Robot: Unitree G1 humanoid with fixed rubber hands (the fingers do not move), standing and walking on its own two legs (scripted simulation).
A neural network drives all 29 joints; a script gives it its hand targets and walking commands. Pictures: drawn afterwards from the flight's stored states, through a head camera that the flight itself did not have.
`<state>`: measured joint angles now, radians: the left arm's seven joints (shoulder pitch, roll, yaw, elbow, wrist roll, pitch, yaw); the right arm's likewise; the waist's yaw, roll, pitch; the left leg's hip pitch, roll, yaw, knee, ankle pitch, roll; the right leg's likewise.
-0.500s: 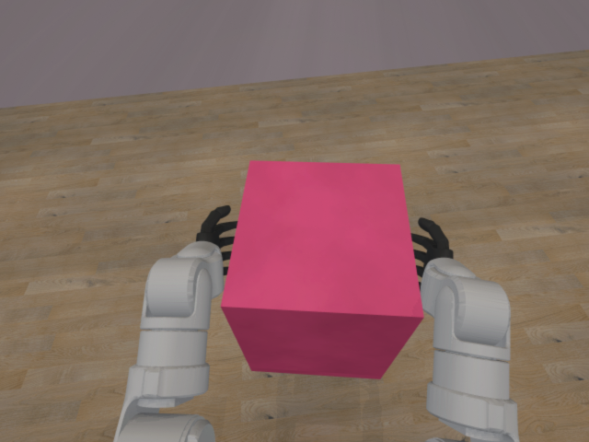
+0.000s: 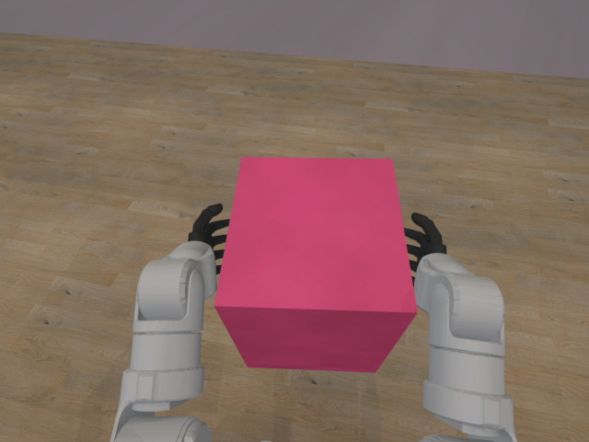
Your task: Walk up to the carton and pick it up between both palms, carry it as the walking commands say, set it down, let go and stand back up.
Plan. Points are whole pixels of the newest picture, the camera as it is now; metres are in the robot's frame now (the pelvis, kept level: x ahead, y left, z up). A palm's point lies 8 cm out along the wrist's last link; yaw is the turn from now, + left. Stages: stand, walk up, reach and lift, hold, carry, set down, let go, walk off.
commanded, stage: carry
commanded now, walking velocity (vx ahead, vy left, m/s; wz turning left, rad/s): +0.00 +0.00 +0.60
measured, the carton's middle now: (313, 272) +0.36 +0.02 +0.02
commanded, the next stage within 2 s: none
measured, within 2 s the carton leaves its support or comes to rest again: neither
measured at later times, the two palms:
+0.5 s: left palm (66, 356) +0.20 +0.27 +0.09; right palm (328, 297) +0.29 +0.00 +0.09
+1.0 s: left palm out of the picture +0.03 +0.31 +0.10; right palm (254, 368) +0.20 +0.07 +0.10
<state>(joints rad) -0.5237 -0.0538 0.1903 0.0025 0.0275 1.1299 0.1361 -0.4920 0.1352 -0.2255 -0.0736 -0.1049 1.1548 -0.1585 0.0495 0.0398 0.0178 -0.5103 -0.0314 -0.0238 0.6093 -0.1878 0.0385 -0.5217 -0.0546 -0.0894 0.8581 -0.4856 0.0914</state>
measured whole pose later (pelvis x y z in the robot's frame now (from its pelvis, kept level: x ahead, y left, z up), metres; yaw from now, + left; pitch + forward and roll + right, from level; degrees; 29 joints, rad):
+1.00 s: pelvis -0.16 +0.01 +0.00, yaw +39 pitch +3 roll +2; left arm -0.46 -0.15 0.19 -0.05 0.13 1.14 0.14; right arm -0.48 0.08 -0.23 -0.04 -0.04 1.17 -0.14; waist -0.08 -0.02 -0.05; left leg -0.34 0.00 0.11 0.55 -0.25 -0.04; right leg -0.39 -0.26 -0.22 0.63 -0.26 0.08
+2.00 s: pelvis -0.33 -0.17 +0.01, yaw +54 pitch +1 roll +2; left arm -0.17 -0.14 0.08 -0.20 0.10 1.18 0.11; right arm -0.15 0.13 -0.11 -0.25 -0.12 1.21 -0.10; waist 0.02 0.01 -0.06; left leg -0.59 0.00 0.04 0.82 -0.33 -0.03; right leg -0.33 -0.08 -0.13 0.59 -0.27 -0.03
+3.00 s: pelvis -0.57 -0.51 +0.00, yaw +57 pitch +4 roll +4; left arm -0.21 -0.14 0.10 -0.31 0.13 1.19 0.09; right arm -0.22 0.14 -0.12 -0.32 -0.09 1.21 -0.13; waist -0.03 -0.03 -0.06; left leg -0.25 -0.03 0.09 0.55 -0.42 -0.03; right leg -0.56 -0.11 -0.07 0.41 0.07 -0.02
